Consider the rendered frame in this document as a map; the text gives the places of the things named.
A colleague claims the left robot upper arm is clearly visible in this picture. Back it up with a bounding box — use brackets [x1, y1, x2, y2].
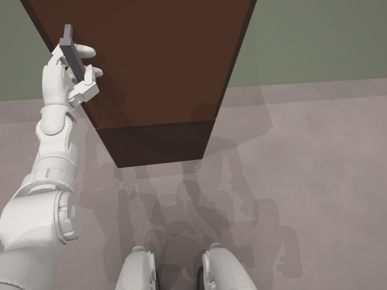
[0, 190, 83, 290]

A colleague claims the robot left forearm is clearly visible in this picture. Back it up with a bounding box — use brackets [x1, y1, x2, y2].
[0, 105, 80, 248]

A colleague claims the handle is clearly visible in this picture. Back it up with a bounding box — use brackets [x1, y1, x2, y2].
[59, 24, 86, 83]

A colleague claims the left robot hand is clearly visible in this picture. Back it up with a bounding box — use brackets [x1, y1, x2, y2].
[42, 43, 103, 112]

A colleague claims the cupboard door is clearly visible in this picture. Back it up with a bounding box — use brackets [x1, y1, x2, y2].
[29, 0, 251, 129]

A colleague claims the robot left thigh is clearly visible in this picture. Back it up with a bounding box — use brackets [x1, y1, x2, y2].
[115, 251, 156, 290]

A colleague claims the right robot shin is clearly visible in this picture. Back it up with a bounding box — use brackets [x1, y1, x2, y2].
[203, 243, 221, 290]

